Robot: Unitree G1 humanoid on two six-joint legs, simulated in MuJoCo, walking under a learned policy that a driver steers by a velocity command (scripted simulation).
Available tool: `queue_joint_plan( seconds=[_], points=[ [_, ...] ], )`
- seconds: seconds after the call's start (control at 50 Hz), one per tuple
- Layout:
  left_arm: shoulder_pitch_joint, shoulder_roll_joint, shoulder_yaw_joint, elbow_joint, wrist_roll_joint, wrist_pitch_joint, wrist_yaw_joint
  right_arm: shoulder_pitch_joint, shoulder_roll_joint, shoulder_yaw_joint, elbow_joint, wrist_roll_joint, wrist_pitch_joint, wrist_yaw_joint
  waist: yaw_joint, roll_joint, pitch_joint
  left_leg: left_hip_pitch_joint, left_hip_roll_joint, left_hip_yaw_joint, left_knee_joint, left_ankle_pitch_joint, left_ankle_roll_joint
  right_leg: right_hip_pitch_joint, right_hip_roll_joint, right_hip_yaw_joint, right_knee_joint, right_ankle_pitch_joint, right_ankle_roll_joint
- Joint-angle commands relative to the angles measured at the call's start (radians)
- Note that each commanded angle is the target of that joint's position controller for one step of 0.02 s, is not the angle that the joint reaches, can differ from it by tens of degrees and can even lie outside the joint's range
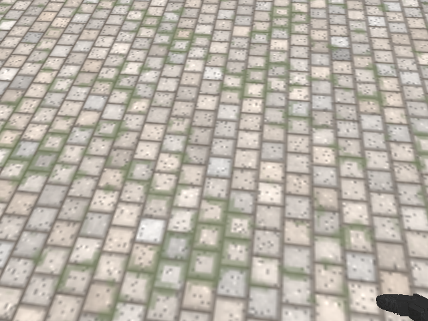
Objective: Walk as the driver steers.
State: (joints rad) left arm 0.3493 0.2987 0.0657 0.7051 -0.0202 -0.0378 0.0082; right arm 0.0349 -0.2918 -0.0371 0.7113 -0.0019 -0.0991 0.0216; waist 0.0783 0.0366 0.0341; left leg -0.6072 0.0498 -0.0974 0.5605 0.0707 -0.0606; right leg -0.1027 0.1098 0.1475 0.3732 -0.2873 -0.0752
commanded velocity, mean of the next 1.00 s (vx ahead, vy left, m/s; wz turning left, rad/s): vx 0.50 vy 0.00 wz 0.04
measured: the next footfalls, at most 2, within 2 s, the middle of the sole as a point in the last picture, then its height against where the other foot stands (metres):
left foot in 0.10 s outside the picture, level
right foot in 0.62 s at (287, 310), level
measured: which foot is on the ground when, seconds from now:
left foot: up 0.00-0.08, down 0.10-0.62, up 0.64-1.00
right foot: down 0.00-0.12, up 0.14-0.60, down 0.62-1.00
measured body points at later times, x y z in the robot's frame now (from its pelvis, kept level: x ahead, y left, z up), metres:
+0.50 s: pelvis +0.28 +0.03 +0.00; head +0.31 +0.03 +0.45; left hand +0.52 +0.24 -0.08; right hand +0.25 -0.25 -0.12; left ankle +0.19 +0.14 -0.74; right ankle +0.44 -0.13 -0.70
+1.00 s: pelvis +0.55 -0.02 +0.00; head +0.57 -0.01 +0.45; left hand +0.55 +0.27 -0.13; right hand +0.75 -0.25 -0.10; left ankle +0.71 +0.15 -0.69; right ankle +0.47 -0.12 -0.74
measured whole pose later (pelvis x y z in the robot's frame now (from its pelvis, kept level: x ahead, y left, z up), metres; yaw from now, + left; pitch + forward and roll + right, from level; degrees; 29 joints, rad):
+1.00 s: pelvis +0.55 -0.02 +0.00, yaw +7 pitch +1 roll -3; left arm 0.32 0.28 0.07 0.84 0.01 -0.09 0.00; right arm 0.13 -0.29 -0.05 0.77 0.02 -0.03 0.03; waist 0.07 0.04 0.03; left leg -0.68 0.10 -0.04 0.72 0.04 0.01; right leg 0.05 0.04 -0.21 0.20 -0.26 -0.03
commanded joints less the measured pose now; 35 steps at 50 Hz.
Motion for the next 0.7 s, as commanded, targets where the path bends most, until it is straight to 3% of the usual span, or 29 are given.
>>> queue_joint_plan(
  seconds=[0.02, 0.06, 0.08, 0.1, 0.12, 0.14, 0.16, 0.18, 0.2, 0.22, 0.24, 0.28, 0.32, 0.38, 0.42, 0.5, 0.56, 0.58, 0.6, 0.62, 0.64, 0.66, 0.68, 0.7],
  points=[
    [0.033, 0.144, 0.041, -0.027, 0.000, -0.008, 0.007, -0.072, -0.107, -0.028, -0.078, 0.005, -0.026, 0.012, -0.007, -0.136, -0.016, 0.117, -0.021, 0.020, -0.057, -0.016, 0.031, -0.026, -0.273, 0.195, -0.051, 0.194, -0.126],
    [0.024, 0.146, 0.043, -0.019, 0.004, -0.001, 0.006, -0.016, -0.124, -0.038, -0.067, 0.005, -0.032, 0.011, -0.042, -0.165, -0.020, 0.185, -0.031, 0.047, -0.087, -0.105, 0.069, 0.011, -0.284, 0.214, 0.007, 0.282, -0.108],
    [0.018, 0.127, 0.035, -0.020, 0.006, 0.001, 0.004, 0.066, -0.144, -0.052, -0.044, -0.002, -0.035, 0.005, -0.084, -0.160, -0.062, 0.304, -0.044, 0.068, -0.120, -0.117, 0.099, 0.010, -0.242, 0.191, 0.096, 0.392, -0.086],
    [0.017, 0.086, 0.017, -0.032, 0.014, 0.000, 0.002, 0.196, -0.183, -0.065, -0.028, -0.015, -0.039, 0.000, -0.145, -0.114, -0.185, 0.524, 0.057, -0.022, -0.088, -0.110, 0.158, -0.060, -0.190, 0.139, 0.309, 0.370, -0.053],
    [0.137, 0.031, -0.001, -0.042, -0.001, -0.010, 0.003, 0.327, -0.273, -0.091, 0.000, -0.025, -0.031, -0.003, -0.136, 0.122, -0.342, 0.893, 0.261, -0.399, -0.114, -0.268, 0.315, -0.386, -0.050, 0.014, 0.663, 0.106, 0.031],
    [0.150, 0.058, -0.004, -0.041, -0.009, -0.019, 0.005, 0.381, -0.227, -0.085, 0.034, 0.005, -0.023, 0.011, -0.150, 0.248, -0.344, 0.948, 0.336, -0.687, -0.260, -0.531, 0.363, -0.584, -0.024, 0.022, 0.839, -0.290, 0.053],
    [0.054, 0.136, 0.016, -0.046, -0.018, -0.021, 0.004, 0.334, -0.159, -0.063, 0.028, 0.020, -0.019, 0.011, -0.166, 0.131, -0.196, 0.843, 0.314, -0.607, -0.286, -0.645, 0.320, -0.670, -0.076, 0.050, 0.908, -0.232, 0.047],
    [-0.030, 0.142, 0.016, -0.064, -0.012, -0.021, 0.004, 0.275, -0.132, -0.053, 0.015, 0.010, -0.012, 0.008, -0.156, 0.061, -0.111, 0.726, 0.275, -0.475, -0.293, -0.577, 0.287, -0.670, -0.119, 0.006, 0.898, -0.157, 0.045],
    [-0.082, 0.131, 0.015, -0.078, 0.004, -0.025, 0.002, 0.233, -0.110, -0.043, 0.015, 0.001, -0.006, 0.007, -0.138, 0.030, -0.042, 0.615, 0.232, -0.379, -0.320, -0.474, 0.281, -0.659, -0.151, -0.021, 0.837, -0.099, 0.046],
    [-0.088, 0.118, 0.018, -0.078, 0.012, -0.026, -0.002, 0.210, -0.090, -0.034, 0.015, -0.007, -0.007, 0.004, -0.112, 0.043, -0.023, 0.548, 0.200, -0.315, -0.341, -0.384, 0.271, -0.616, -0.185, -0.028, 0.779, -0.051, 0.047],
    [-0.073, 0.100, 0.015, -0.073, 0.010, -0.025, -0.005, 0.201, -0.082, -0.031, 0.017, -0.010, -0.008, 0.003, -0.096, 0.064, -0.023, 0.507, 0.175, -0.270, -0.361, -0.319, 0.268, -0.571, -0.199, -0.039, 0.745, -0.024, 0.052],
    [-0.064, 0.066, 0.007, -0.067, 0.010, -0.022, -0.008, 0.211, -0.093, -0.032, 0.030, -0.001, -0.013, 0.000, -0.086, 0.072, -0.031, 0.478, 0.160, -0.198, -0.390, -0.213, 0.284, -0.550, -0.209, -0.066, 0.684, 0.004, 0.065],
    [-0.122, 0.048, -0.002, -0.088, 0.017, -0.023, -0.007, 0.227, -0.124, -0.040, 0.046, 0.006, -0.013, -0.005, -0.096, 0.049, -0.015, 0.476, 0.162, -0.146, -0.416, -0.126, 0.297, -0.577, -0.218, -0.081, 0.574, 0.075, 0.082],
    [-0.213, 0.025, -0.013, -0.104, 0.017, -0.034, -0.014, 0.256, -0.144, -0.043, 0.068, 0.013, -0.004, -0.011, -0.126, 0.036, -0.006, 0.483, 0.133, -0.057, -0.425, -0.053, 0.274, -0.547, -0.209, -0.105, 0.381, 0.239, 0.091],
    [-0.279, 0.018, -0.017, -0.117, 0.012, -0.040, -0.022, 0.292, -0.154, -0.043, 0.087, 0.019, 0.003, -0.013, -0.151, 0.031, 0.005, 0.485, 0.122, -0.018, -0.419, -0.036, 0.261, -0.502, -0.189, -0.125, 0.276, 0.324, 0.093],
    [-0.377, 0.028, -0.015, -0.151, 0.001, -0.048, -0.041, 0.362, -0.163, -0.044, 0.129, 0.025, 0.022, -0.015, -0.174, 0.032, 0.031, 0.575, 0.170, -0.027, -0.384, -0.014, 0.248, -0.496, -0.165, -0.130, 0.176, 0.325, 0.071],
    [-0.353, 0.058, -0.004, -0.152, 0.003, -0.054, -0.051, 0.361, -0.187, -0.052, 0.143, 0.026, 0.040, -0.023, -0.131, 0.047, 0.009, 0.654, 0.198, -0.028, -0.299, 0.152, 0.222, -0.425, -0.141, -0.143, 0.126, 0.224, 0.029],
    [-0.278, 0.081, 0.009, -0.133, 0.009, -0.056, -0.048, 0.349, -0.192, -0.052, 0.143, 0.029, 0.045, -0.025, -0.081, 0.048, -0.036, 0.637, 0.178, -0.013, -0.204, 0.304, 0.206, -0.291, -0.115, -0.163, 0.094, 0.221, 0.007],
    [-0.133, 0.127, 0.033, -0.092, 0.014, -0.055, -0.039, 0.343, -0.176, -0.044, 0.138, 0.025, 0.047, -0.026, -0.007, 0.030, -0.133, 0.568, 0.128, 0.016, -0.035, 0.358, 0.179, -0.064, -0.118, -0.163, 0.086, 0.246, -0.024],
    [0.058, 0.203, 0.055, -0.062, 0.029, -0.051, -0.025, 0.334, -0.120, -0.021, 0.105, -0.001, 0.042, -0.026, 0.065, -0.073, -0.295, 0.354, 0.066, 0.049, 0.270, 0.083, 0.143, 0.259, -0.310, 0.034, 0.137, 0.290, -0.088],
    [0.088, 0.263, 0.064, -0.045, 0.030, -0.043, -0.027, 0.474, -0.003, 0.014, 0.095, 0.007, 0.022, -0.020, -0.003, -0.340, -0.427, -0.012, -0.096, 0.062, 0.598, -0.616, 0.085, 0.545, -0.539, 0.471, 0.042, 0.111, -0.238],
    [0.094, 0.159, 0.042, -0.046, 0.022, -0.039, -0.025, 0.411, -0.122, -0.014, 0.113, 0.032, 0.010, -0.016, 0.046, -0.226, -0.384, -0.115, -0.053, -0.045, 0.707, -0.648, 0.087, 0.488, -0.517, 0.520, -0.029, -0.048, -0.219],
    [0.030, 0.126, 0.028, -0.044, 0.019, -0.041, -0.021, 0.314, -0.165, -0.031, 0.082, 0.051, 0.004, -0.014, 0.038, -0.181, -0.223, -0.164, -0.010, -0.029, 0.715, -0.557, 0.093, 0.357, -0.482, 0.360, -0.057, -0.022, -0.174],
    [-0.034, 0.104, 0.020, -0.043, 0.023, -0.044, -0.021, 0.267, -0.151, -0.031, 0.075, 0.045, 0.005, -0.017, 0.008, -0.127, -0.149, -0.134, 0.032, -0.007, 0.677, -0.472, 0.087, 0.227, -0.437, 0.249, -0.089, 0.052, -0.149]
  ],
)
Velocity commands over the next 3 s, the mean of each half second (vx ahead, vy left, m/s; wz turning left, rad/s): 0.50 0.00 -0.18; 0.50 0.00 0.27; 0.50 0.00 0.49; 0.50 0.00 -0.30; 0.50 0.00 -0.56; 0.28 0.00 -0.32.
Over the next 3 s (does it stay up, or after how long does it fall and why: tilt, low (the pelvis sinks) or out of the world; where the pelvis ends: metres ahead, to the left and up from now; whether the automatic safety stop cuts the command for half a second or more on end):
stays up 1.58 0.09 0.00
